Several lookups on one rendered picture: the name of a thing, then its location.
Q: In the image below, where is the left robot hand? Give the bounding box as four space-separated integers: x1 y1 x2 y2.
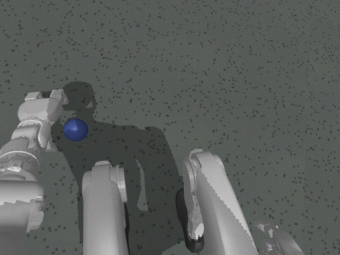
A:
18 89 69 152

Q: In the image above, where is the right robot hand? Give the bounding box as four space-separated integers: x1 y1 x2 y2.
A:
253 219 304 255

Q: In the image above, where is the left robot arm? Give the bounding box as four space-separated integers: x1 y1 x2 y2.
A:
0 118 51 255

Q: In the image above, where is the right robot foot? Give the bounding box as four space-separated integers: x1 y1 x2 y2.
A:
175 188 204 253

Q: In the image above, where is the ball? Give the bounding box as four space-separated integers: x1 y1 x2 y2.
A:
63 118 88 141

